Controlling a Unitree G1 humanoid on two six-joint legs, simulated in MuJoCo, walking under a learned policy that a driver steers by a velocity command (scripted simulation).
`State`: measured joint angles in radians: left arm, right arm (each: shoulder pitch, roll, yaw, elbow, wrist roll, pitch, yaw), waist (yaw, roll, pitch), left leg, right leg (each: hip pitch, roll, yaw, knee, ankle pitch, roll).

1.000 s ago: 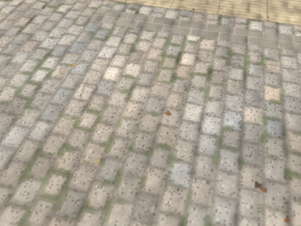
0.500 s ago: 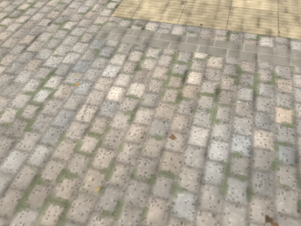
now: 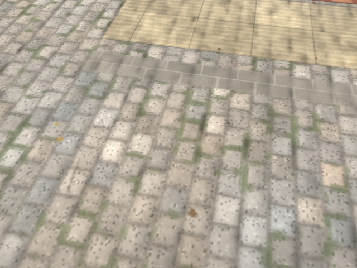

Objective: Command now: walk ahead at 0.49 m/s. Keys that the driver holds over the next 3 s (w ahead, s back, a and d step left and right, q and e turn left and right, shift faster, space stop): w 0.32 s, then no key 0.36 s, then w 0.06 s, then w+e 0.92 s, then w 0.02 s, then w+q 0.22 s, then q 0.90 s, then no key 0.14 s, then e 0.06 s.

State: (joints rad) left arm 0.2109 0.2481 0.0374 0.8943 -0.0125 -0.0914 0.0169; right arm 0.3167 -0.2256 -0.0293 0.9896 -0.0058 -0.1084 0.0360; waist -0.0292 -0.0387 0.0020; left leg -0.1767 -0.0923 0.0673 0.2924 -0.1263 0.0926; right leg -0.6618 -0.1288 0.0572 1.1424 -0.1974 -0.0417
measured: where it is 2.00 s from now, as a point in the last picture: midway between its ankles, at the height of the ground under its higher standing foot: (253, 182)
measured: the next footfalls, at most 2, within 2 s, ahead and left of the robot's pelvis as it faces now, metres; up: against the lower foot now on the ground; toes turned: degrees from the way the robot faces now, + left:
right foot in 0.30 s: +0.34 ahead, -0.17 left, +0.00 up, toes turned -2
left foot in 0.74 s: +0.45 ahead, +0.05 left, +0.00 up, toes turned +1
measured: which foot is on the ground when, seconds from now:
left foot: down 0.00-0.32, up 0.34-0.72, down 0.74-1.00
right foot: up 0.00-0.28, down 0.30-0.78, up 0.80-1.00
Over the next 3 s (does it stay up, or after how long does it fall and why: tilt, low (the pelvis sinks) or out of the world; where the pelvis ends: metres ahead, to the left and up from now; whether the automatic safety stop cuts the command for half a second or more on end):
stays up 1.00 -0.33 0.00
